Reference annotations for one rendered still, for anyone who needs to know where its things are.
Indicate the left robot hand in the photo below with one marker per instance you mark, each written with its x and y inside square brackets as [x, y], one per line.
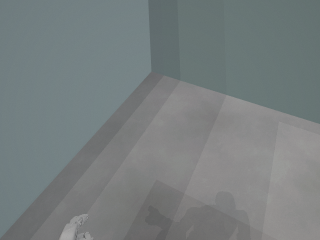
[70, 230]

